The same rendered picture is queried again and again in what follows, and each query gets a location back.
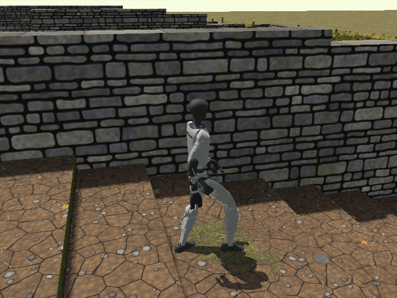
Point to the right robot upper arm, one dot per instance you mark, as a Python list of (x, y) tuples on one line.
[(202, 139)]

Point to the robot right forearm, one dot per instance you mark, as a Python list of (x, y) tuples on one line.
[(192, 179)]

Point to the robot head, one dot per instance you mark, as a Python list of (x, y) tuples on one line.
[(198, 108)]

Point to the robot left hand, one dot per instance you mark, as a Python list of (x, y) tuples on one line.
[(211, 165)]

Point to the left robot thigh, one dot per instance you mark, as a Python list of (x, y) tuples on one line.
[(193, 212)]

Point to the robot right hand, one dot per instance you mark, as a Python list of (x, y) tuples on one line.
[(195, 199)]

